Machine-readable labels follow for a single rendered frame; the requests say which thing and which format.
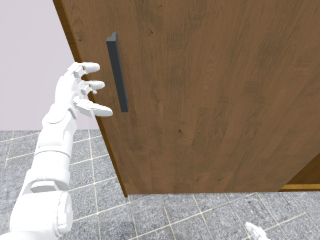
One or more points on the robot left hand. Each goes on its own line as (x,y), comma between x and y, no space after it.
(68,91)

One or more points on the left robot upper arm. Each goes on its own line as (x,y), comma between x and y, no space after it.
(41,216)

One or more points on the handle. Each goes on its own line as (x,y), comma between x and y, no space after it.
(115,60)

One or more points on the robot right hand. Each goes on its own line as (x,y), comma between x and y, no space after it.
(257,233)

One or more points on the left robot forearm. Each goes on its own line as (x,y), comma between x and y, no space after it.
(50,167)

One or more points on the wardrobe door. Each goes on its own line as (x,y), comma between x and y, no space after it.
(223,95)
(310,174)

